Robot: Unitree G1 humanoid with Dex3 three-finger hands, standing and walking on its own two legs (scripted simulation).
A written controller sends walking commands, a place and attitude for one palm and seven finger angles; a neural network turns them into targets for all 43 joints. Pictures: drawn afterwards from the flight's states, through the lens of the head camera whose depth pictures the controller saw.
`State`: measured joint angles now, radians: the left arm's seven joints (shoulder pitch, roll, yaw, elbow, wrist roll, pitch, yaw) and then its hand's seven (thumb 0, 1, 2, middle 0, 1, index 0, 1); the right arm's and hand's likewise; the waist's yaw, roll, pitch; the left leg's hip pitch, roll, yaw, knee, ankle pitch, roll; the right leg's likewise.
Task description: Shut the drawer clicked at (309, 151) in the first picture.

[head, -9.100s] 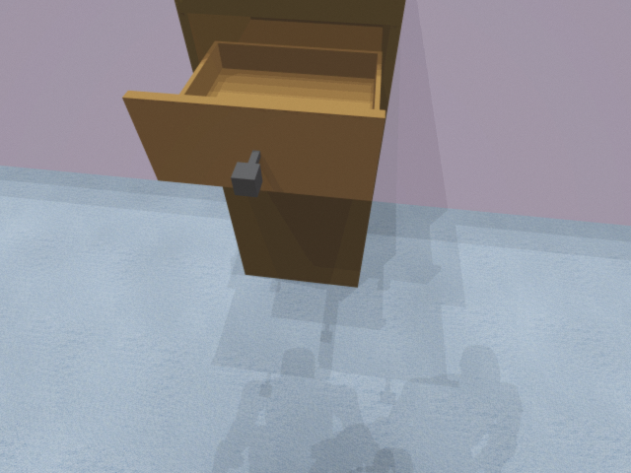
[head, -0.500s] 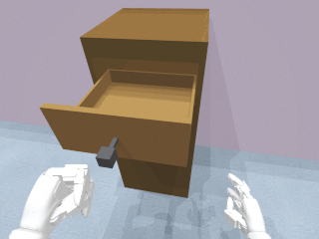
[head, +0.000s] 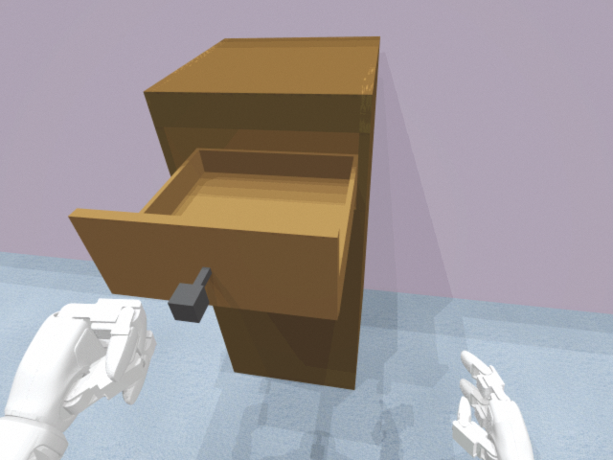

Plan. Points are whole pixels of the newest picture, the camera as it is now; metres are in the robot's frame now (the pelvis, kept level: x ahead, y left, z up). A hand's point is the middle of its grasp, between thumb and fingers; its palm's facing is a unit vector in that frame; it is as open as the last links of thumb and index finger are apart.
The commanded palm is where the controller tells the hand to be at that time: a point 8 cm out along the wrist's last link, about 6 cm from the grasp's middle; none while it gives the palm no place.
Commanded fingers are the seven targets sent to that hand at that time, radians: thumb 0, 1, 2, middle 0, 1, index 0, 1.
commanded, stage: raise the hand and make a fist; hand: left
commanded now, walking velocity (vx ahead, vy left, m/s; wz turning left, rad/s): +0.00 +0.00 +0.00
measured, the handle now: (195, 291) +0.31 +0.20 +0.09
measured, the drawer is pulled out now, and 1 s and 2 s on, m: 0.30 0.30 0.29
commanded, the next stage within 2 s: bring the fist close to the handle in 0.04 s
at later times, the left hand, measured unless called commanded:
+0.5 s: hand (155, 358) +0.17 +0.18 +0.15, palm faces +0.02 -0.99 -0.13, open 3.3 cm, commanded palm +0.12 +0.22 +0.16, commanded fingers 0.00 0.90 0.90 -1.40 -1.60 -1.40 -1.60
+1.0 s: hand (187, 354) +0.20 +0.17 +0.11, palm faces +0.01 -1.00 -0.08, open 3.3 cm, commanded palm +0.17 +0.22 +0.11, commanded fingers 0.00 0.90 0.90 -1.40 -1.60 -1.40 -1.60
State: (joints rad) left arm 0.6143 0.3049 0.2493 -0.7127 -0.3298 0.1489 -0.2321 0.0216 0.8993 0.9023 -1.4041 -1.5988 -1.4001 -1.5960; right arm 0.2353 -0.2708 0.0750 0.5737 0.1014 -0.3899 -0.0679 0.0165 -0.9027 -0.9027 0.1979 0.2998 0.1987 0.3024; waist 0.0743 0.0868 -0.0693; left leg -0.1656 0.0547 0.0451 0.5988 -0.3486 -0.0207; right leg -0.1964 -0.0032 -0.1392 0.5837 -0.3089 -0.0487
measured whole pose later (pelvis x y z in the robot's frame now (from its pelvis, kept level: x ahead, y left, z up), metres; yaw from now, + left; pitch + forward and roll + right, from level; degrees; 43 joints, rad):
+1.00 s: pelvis +0.01 +0.02 +0.00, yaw +0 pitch +0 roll +0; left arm 0.48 0.18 0.07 -0.35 -0.21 -0.08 -0.16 0.02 0.90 0.90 -1.40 -1.60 -1.40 -1.60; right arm 0.24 -0.24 0.05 0.61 0.04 -0.35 -0.05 0.02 -0.90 -0.90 0.20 0.30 0.20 0.30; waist 0.03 0.06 -0.04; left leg -0.28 0.02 0.05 0.65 -0.37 0.01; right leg -0.32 -0.04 -0.12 0.65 -0.34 -0.02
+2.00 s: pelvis +0.00 +0.02 -0.01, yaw +1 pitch +2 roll +0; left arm 0.27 0.20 0.08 -0.11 -0.23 -0.18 -0.19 -0.01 0.81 0.95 -1.40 -1.60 -1.40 -1.60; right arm 0.22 -0.26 0.05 0.64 0.04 -0.31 -0.06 0.02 -0.90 -0.90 0.20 0.30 0.20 0.30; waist 0.03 0.07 -0.02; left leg -0.35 0.01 0.03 0.69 -0.37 0.01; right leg -0.38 -0.05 -0.14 0.68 -0.34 -0.02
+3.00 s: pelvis -0.02 +0.02 +0.00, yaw +0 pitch +3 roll +0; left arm -0.38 0.24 0.14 0.58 -0.20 -0.23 -0.16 0.00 0.81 0.97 -1.40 -1.60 -1.40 -1.60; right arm 0.24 -0.27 0.05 0.70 0.05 -0.20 -0.06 0.01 -0.91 -0.90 0.20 0.30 0.20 0.30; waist -0.02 0.04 0.00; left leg -0.37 0.01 0.06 0.63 -0.31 0.01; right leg -0.42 -0.04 -0.11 0.64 -0.28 -0.03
